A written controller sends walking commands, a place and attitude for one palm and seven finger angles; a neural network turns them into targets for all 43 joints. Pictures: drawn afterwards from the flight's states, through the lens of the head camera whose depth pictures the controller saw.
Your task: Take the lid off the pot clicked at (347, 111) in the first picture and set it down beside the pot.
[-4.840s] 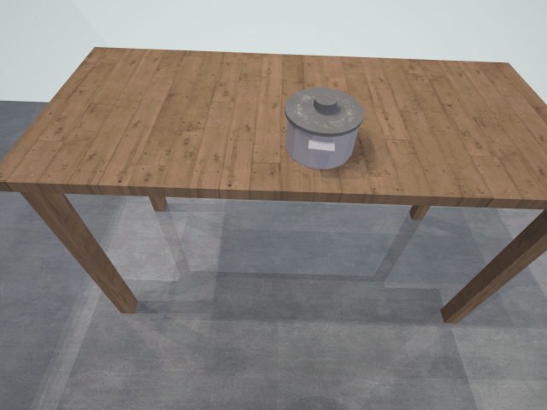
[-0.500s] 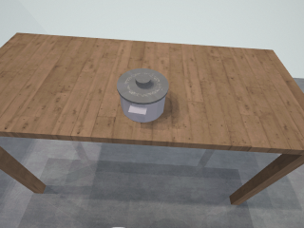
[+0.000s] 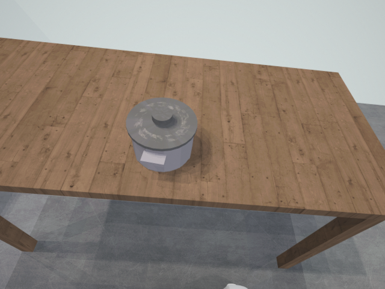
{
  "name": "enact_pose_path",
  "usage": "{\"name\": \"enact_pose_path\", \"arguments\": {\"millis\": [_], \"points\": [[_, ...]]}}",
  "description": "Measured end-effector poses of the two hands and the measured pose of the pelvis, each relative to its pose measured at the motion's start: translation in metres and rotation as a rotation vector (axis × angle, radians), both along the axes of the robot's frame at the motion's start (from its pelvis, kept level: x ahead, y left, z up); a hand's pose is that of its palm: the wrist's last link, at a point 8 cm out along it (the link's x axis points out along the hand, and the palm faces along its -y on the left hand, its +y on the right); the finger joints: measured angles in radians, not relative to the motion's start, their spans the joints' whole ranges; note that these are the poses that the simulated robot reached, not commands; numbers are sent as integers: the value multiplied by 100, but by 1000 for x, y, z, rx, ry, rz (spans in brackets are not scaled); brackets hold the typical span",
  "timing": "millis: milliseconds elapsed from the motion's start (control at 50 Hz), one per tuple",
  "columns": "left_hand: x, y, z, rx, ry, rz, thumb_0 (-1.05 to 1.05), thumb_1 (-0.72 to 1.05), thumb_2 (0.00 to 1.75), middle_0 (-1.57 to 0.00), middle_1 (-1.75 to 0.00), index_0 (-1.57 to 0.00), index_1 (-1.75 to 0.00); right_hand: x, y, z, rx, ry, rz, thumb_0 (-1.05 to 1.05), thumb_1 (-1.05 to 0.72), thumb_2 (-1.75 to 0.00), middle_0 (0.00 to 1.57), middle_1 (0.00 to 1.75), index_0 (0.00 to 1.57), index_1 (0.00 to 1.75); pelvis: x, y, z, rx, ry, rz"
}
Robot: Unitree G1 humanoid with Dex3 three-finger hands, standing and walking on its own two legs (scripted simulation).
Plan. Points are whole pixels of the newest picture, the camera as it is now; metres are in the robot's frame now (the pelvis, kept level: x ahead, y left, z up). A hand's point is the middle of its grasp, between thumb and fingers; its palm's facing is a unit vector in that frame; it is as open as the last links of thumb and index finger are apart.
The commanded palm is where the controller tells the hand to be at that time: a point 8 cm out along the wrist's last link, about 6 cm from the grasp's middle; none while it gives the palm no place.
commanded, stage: come to a stop and stand still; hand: left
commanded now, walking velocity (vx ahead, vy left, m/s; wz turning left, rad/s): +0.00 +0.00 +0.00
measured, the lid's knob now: (162, 115) +0.46 +0.11 +0.09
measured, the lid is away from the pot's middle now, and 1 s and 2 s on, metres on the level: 0.00 0.00 0.00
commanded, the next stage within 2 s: look again from close up in 0.92 s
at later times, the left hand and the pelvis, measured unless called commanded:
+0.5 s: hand out of the picture +0.07 +0.15 -0.18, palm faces +0.03 -0.97 -0.23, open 7.3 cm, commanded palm none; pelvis +0.01 -0.04 -0.01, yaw +0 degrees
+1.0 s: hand out of the picture -0.01 +0.17 -0.17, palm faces +0.02 -0.97 -0.25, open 7.4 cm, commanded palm none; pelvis +0.00 -0.02 -0.01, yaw +0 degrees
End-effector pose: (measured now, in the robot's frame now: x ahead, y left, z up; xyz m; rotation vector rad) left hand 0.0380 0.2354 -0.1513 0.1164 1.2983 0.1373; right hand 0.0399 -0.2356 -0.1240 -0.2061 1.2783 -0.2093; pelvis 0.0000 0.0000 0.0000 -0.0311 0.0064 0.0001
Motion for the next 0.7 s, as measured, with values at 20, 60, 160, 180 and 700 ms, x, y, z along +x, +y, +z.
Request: {"name": "enact_pose_path", "arguments": {"millis": [20, 60, 160, 180, 700], "points": [[4, -2, 3, 11, -2, -10, 1, 92, 90, -20, -30, -20, -30, -2, -6, -1, 4, 3, -9, 0, -93, -90, 20, 30, 20, 30, 1, -5, 0, -1, 4, -1], [12, -7, 7, 34, -7, -27, 1, 91, 90, -20, -30, -20, -30, -5, -19, -5, 12, 11, -27, 0, -92, -90, 20, 30, 20, 30, 4, -15, 0, 0, 8, 0], [23, -31, 6, 87, -32, -43, 1, 91, 90, -20, -30, -20, -30, -13, -49, -26, 41, 48, -55, 1, -92, -90, 20, 29, 20, 30, 14, -43, -12, 28, -10, -1], [23, -38, 8, 83, -29, -46, 1, 91, 90, -20, -30, -20, -30, -14, -52, -28, 47, 58, -59, 1, -92, -90, 20, 29, 20, 30, 17, -45, -11, 27, -15, -1], [-3, -5, 9, 124, -49, -26, 1, 90, 90, -20, -30, -20, -30, 9, -15, -30, 85, -91, 40, 1, -93, -90, 20, 29, 20, 30, -2, -20, -17, 32, -35, 12]]}}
